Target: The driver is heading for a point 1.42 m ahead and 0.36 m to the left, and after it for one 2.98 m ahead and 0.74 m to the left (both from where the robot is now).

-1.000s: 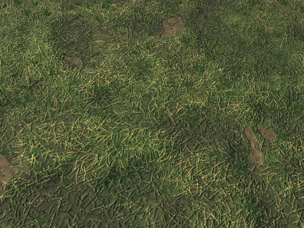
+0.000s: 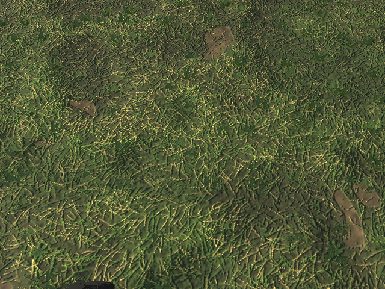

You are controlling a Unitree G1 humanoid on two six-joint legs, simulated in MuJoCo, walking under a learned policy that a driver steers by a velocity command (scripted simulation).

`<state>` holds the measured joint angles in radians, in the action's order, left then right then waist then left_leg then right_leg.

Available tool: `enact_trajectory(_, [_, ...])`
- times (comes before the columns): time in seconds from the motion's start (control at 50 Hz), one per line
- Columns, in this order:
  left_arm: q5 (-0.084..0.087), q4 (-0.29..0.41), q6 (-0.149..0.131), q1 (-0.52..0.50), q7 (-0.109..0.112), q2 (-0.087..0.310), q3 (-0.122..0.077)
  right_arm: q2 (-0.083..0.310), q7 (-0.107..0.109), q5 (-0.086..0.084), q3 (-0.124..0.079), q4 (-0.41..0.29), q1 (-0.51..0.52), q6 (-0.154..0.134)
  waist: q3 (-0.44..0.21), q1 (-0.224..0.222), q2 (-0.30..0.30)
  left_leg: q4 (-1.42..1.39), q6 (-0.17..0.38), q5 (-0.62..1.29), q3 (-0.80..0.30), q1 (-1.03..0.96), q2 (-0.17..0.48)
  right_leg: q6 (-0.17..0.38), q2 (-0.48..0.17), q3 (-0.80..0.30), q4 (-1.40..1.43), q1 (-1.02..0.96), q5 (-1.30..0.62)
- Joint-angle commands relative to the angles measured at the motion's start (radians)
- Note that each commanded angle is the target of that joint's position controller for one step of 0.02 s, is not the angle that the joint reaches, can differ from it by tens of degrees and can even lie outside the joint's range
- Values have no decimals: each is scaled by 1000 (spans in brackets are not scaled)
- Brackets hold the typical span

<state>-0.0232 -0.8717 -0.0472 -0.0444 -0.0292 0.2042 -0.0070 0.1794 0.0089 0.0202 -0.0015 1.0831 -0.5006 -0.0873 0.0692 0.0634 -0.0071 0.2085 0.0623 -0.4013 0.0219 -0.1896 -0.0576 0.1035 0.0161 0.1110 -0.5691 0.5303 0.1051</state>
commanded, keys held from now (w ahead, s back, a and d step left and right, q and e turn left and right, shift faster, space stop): w+q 0.90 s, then w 0.10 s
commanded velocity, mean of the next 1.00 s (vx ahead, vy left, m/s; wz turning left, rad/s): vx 0.49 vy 0.00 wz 0.45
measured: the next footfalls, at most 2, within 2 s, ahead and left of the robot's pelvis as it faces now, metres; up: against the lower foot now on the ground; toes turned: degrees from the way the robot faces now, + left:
right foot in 0.02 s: +0.19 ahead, -0.08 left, +0.00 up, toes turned -4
left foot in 0.58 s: +0.45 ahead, +0.10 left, +0.00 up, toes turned +20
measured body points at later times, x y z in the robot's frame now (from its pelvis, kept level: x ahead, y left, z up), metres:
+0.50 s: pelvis +0.27 +0.00 +0.01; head +0.31 +0.00 +0.46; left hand +0.17 +0.22 -0.14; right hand +0.48 -0.19 -0.12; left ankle +0.41 +0.12 -0.69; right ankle +0.15 -0.07 -0.72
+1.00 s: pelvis +0.54 +0.08 +0.02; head +0.57 +0.12 +0.46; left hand +0.62 +0.38 -0.09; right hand +0.64 -0.18 -0.11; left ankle +0.41 +0.08 -0.72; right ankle +0.76 +0.02 -0.68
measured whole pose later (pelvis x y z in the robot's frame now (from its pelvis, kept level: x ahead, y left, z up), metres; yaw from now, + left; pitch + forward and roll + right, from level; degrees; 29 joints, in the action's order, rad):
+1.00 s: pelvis +0.54 +0.08 +0.02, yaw +29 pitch +2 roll +0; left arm -0.04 -0.76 -0.03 0.03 -0.03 0.24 -0.03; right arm 0.25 0.01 0.01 -0.07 0.93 -0.43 -0.05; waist 0.05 0.08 -0.04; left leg 0.26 0.13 -0.29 -0.14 -0.02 -0.15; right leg -0.03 -0.08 -0.01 -0.71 0.66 0.04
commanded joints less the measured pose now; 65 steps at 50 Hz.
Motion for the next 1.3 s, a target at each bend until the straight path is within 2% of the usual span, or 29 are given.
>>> enact_trajectory(0.02, [-7,-68,-23,378,31,160,-60,176,5,-5,-32,-38,30,-2,-162,-220,80,491,61,1043,-29,211,221,67,17,-35,90,-501,9])
enact_trajectory(0.04, [-33,-88,-27,529,43,249,-85,121,-1,-8,-19,-67,3,-1,-285,-242,-43,803,54,617,3,409,154,109,-240,-320,106,-727,173])
enact_trajectory(0.06, [-37,-79,-20,499,33,283,-92,34,-6,-37,-11,-61,-125,8,-366,-151,-210,1135,29,-146,-21,729,-25,244,-470,-804,251,-882,253])
enact_trajectory(0.08, [3,-64,-16,396,24,216,-85,147,2,-11,-38,-65,-18,16,-233,-139,-26,1162,50,-36,-104,790,49,198,-410,-746,317,-732,380])
enact_trajectory(0.1, [11,-43,-23,291,21,154,-67,146,-5,-11,-44,-91,59,12,-101,-105,-19,1105,54,69,-98,780,88,165,-376,-580,365,-564,349])
enact_trajectory(0.12, [5,-45,-35,256,18,111,-57,124,-8,-11,-43,-92,83,12,-39,-80,2,1062,54,114,-93,744,120,135,-333,-467,401,-457,230])
enact_trajectory(0.16, [6,-71,-52,274,28,65,-42,92,-21,9,-45,-86,66,37,-14,-36,-28,1003,38,141,-90,663,148,80,-272,-297,428,-346,82])
enact_trajectory(0.26, [8,-102,-80,374,36,96,-48,73,-42,8,-52,-143,197,74,16,-32,-35,927,12,259,-53,800,168,41,-238,-101,457,-377,-110])
enact_trajectory(0.36, [9,-119,-76,444,45,88,-39,56,-55,1,-42,-215,384,66,41,-68,-41,665,-4,416,25,847,142,-5,-197,36,432,-440,-323])
enact_trajectory(0.44, [7,-143,-63,519,63,106,-39,48,-58,8,-29,-268,504,64,46,-106,-48,476,22,408,113,826,105,-8,-233,87,389,-571,-481])
enact_trajectory(0.52, [0,-141,-42,504,83,150,-50,87,-52,14,-47,-258,417,65,-25,-43,-99,434,101,226,168,677,7,-15,-271,141,169,-677,-949])
enact_trajectory(0.56, [-7,-120,-26,474,78,179,-61,134,-45,17,-73,-210,246,59,-122,33,-108,373,158,143,145,483,-40,2,-286,140,-118,-639,-926])
enact_trajectory(0.58, [-2,-100,-23,440,68,187,-66,177,-36,27,-96,-173,110,52,-182,109,-54,264,200,156,68,281,-13,-16,-264,152,-375,-501,-711])
enact_trajectory(0.6, [6,-50,-28,457,53,94,-49,280,-22,32,-126,-173,81,54,-252,72,125,250,294,124,-314,22,260,-54,-148,144,-713,-158,38])
enact_trajectory(0.62, [15,23,-39,399,38,114,-57,326,-27,10,-137,-192,99,67,-302,47,172,94,427,129,-798,-109,406,-82,40,-50,-943,151,444])
enact_trajectory(0.64, [5,45,-53,299,33,137,-58,292,-21,-7,-129,-185,133,71,-163,42,39,51,381,138,-646,-20,384,-71,-51,-153,-901,260,331])
enact_trajectory(0.68, [11,36,-66,312,33,131,-57,201,-12,-9,-107,-195,226,61,-28,-48,-60,16,282,348,-440,214,299,-79,-114,-142,-721,165,207])
enact_trajectory(0.74, [-28,43,-10,339,24,106,-54,177,-5,-23,-92,-199,235,27,-51,-99,-22,18,239,598,-293,325,195,-129,-133,-131,-599,41,192])
enact_trajectory(0.84, [-24,127,17,158,14,106,-49,217,-8,-21,-100,-189,117,22,-34,-44,45,14,185,663,-271,313,143,-165,-123,-94,-407,139,38])
enact_trajectory(1.0, [-10,222,-4,-71,-1,102,-23,206,7,-6,-88,-178,-8,25,-16,45,86,54,152,729,-306,126,176,-112,-57,-75,-67,143,-100])
enact_trajectory(1.06, [-7,196,-18,53,6,143,-37,237,15,-1,-90,-187,50,14,-39,-33,99,130,106,925,-294,136,201,-52,-15,-80,34,-83,-30])
enact_trajectory(1.1, [-4,117,-34,313,27,188,-59,257,6,1,-93,-188,84,7,-163,-156,62,423,75,1018,-238,177,142,-9,8,-73,113,-385,-21])
enact_trajectory(1.12, [-25,99,-41,463,43,247,-74,202,-1,-3,-78,-212,68,2,-283,-201,-20,687,63,722,-205,332,90,34,-180,-272,110,-615,97])
enact_trajectory(1.14, [-41,85,-34,493,39,346,-100,110,-5,-42,-64,-209,-102,7,-389,-120,-278,1026,17,-63,-117,643,-101,191,-448,-776,206,-835,119])
enact_trajectory(1.16, [-6,87,-19,428,26,266,-90,194,1,-4,-72,-189,-73,12,-314,-103,-143,1116,31,-85,-164,747,-50,195,-425,-894,291,-739,265])
enact_trajectory(1.18, [4,106,-19,323,23,188,-72,198,-3,2,-74,-206,30,14,-147,-81,-51,1102,28,14,-159,771,0,171,-382,-711,310,-582,284])
enact_trajectory(1.2, [-2,104,-24,285,19,142,-60,186,-10,5,-68,-223,102,12,-84,-79,5,1049,26,69,-149,760,32,143,-327,-579,330,-484,183])
enact_trajectory(1.24, [2,67,-36,305,22,119,-49,168,-25,20,-65,-239,130,27,-56,-48,-59,964,13,95,-122,708,74,100,-239,-419,359,-395,-4])
enact_trajectory(1.3, [19,20,-54,378,15,128,-51,135,-37,32,-54,-250,149,40,-75,-34,-80,890,-20,110,-64,715,97,123,-205,-361,372,-399,-180])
